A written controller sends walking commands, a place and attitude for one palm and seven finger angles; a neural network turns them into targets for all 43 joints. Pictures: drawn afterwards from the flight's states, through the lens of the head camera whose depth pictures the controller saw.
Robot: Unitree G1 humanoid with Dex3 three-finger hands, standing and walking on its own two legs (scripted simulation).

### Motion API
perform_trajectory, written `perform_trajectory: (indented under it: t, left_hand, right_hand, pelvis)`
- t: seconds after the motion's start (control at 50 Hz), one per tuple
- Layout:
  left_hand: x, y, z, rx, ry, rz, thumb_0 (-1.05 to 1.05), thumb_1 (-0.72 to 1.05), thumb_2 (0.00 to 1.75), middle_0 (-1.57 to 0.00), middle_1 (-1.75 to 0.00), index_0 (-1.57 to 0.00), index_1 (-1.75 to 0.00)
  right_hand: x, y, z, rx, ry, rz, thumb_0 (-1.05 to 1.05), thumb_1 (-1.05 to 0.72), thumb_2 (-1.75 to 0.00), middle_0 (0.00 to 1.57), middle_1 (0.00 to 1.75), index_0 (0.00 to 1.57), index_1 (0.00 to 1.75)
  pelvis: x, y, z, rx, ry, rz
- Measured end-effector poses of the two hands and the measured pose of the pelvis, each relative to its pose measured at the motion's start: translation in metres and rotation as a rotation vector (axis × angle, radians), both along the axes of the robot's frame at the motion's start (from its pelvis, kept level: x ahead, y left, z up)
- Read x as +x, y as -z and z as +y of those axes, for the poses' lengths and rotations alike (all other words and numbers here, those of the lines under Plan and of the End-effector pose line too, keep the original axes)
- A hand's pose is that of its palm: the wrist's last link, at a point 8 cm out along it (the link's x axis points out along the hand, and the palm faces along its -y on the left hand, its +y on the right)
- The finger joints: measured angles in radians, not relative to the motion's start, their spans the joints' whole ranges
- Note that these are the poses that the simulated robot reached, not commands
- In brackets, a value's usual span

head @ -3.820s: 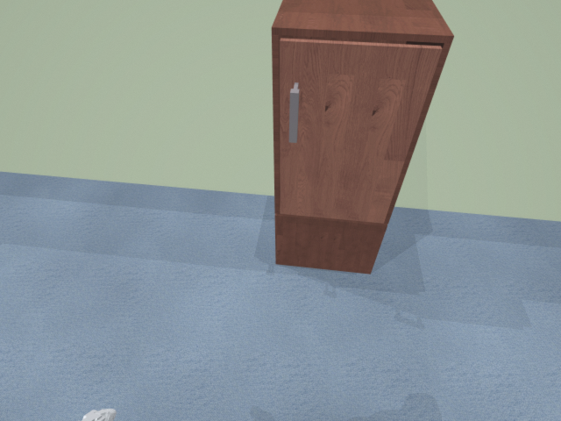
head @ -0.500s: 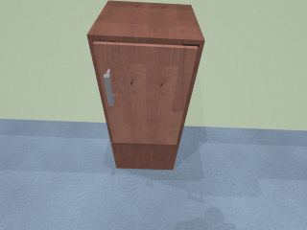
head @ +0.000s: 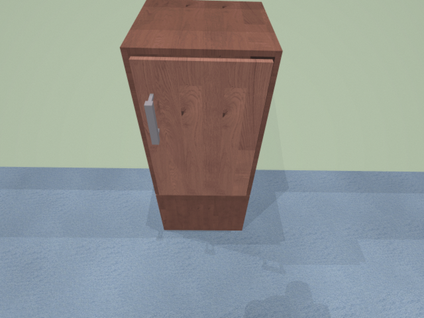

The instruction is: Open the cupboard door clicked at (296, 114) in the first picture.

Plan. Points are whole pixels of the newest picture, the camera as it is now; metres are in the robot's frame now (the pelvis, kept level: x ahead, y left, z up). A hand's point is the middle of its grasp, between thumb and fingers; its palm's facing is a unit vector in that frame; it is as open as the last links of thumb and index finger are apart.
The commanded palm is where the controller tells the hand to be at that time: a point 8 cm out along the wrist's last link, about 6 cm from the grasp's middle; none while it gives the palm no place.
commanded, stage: look again from close up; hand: left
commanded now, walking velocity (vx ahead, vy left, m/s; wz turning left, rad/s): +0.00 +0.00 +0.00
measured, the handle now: (153, 119) +0.63 +0.22 +0.00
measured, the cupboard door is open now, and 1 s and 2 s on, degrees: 0 0 0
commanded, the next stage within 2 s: shuffle to correct the standing spot in 0.52 s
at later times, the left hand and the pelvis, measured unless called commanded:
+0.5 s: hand out of the picture +0.03 +0.20 -0.17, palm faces +0.04 -0.97 -0.23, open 7.3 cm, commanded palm none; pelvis +0.02 +0.02 +0.00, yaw +0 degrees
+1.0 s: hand out of the picture +0.03 +0.15 -0.19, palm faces +0.10 -0.98 -0.15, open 7.4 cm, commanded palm none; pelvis +0.07 +0.00 -0.02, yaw +2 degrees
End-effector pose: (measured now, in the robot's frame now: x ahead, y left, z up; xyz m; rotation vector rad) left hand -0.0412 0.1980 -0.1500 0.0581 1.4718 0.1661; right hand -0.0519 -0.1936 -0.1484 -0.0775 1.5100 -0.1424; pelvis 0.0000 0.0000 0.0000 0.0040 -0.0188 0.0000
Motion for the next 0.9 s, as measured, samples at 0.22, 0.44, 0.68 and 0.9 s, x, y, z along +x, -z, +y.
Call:
perform_trajectory:
  t: [0.22, 0.44, 0.68, 0.9]
  left_hand:
    - [0.038, -0.003, 0.035, 0.069, 0.058, -0.089, 0.00, 0.92, 0.90, -0.20, -0.30, -0.20, -0.30]
    - [0.065, -0.011, 0.049, 0.100, 0.054, -0.125, 0.00, 0.93, 0.90, -0.20, -0.30, -0.19, -0.30]
    - [0.060, -0.005, 0.034, 0.065, 0.045, -0.067, 0.01, 0.93, 0.90, -0.20, -0.30, -0.20, -0.30]
    - [0.065, 0.006, 0.010, 0.025, 0.030, -0.030, 0.00, 0.92, 0.90, -0.20, -0.30, -0.20, -0.30]
  right_hand:
    - [0.032, 0.015, 0.015, 0.029, -0.013, -0.119, 0.00, -0.91, -0.90, 0.20, 0.29, 0.20, 0.30]
    - [0.058, 0.014, 0.015, 0.024, -0.050, -0.132, 0.01, -0.92, -0.90, 0.20, 0.29, 0.20, 0.30]
    - [0.070, 0.009, -0.004, -0.017, -0.059, -0.109, 0.00, -0.92, -0.90, 0.20, 0.29, 0.20, 0.30]
    - [0.082, 0.017, -0.016, -0.012, -0.037, -0.080, 0.00, -0.91, -0.90, 0.20, 0.29, 0.20, 0.30]
  pelvis:
    - [0.008, 0.009, 0.019, -0.003, -0.008, 0.010]
    - [0.021, 0.005, 0.024, 0.008, -0.005, 0.006]
    - [0.030, 0.005, 0.016, 0.009, -0.004, 0.001]
    - [0.056, 0.014, 0.001, 0.004, -0.003, 0.014]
